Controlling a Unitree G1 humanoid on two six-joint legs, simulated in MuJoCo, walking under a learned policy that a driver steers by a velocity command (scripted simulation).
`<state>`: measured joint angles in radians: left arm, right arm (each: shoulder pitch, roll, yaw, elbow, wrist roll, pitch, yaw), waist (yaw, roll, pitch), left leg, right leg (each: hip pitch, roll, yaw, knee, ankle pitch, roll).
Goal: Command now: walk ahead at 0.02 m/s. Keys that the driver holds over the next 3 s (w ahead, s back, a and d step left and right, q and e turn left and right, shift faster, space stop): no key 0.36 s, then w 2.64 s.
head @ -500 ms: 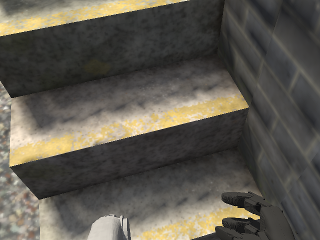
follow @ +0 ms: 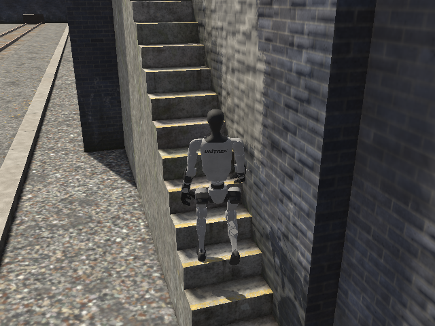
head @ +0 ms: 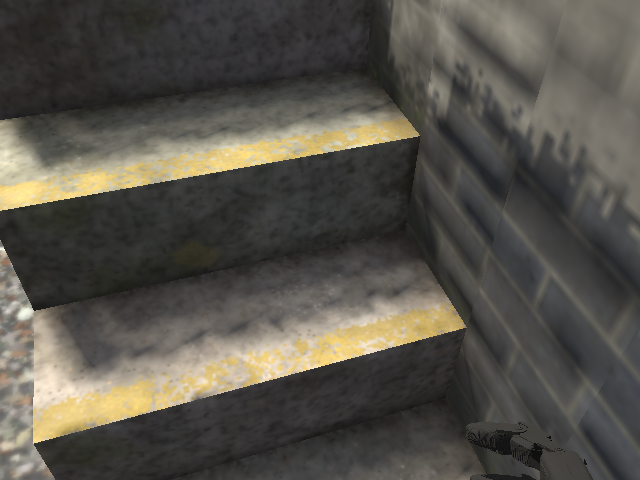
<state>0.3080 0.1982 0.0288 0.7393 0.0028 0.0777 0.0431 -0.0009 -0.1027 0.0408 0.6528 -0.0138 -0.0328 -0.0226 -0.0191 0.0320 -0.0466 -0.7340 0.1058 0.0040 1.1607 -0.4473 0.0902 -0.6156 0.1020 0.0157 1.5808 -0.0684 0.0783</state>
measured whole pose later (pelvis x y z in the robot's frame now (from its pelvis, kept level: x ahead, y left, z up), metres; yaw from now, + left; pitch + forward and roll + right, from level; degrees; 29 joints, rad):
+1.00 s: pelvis +0.01 +0.05 +0.03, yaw +1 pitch -1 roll -3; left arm 0.17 0.18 0.02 0.55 -0.07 -0.01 0.06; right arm 0.23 -0.18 -0.03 0.80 0.00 -0.01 0.03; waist -0.05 0.04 -0.01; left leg -0.60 0.12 0.01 1.01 -0.41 0.05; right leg -0.88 0.19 0.02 1.92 -0.10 0.06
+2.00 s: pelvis -0.03 -0.11 +0.01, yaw +5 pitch +0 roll +3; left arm 0.30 0.26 0.07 0.62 0.04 0.01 0.13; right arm 0.07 -0.25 -0.02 0.61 -0.09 0.09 0.03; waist 0.01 0.09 0.06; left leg -0.80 0.00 -0.12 1.62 -0.27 -0.03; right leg -0.56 -0.07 0.35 0.84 -0.90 0.04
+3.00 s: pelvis -0.35 +0.08 -0.25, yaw -1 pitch -2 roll +1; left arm 0.13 0.18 -0.01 0.51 -0.05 0.06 0.03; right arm 0.20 -0.12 0.06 0.56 -0.04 -0.05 0.01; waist -0.05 0.00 0.04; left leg -0.70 -0.04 0.27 1.26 -0.88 0.23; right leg -0.80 0.15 0.10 1.87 -0.31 0.08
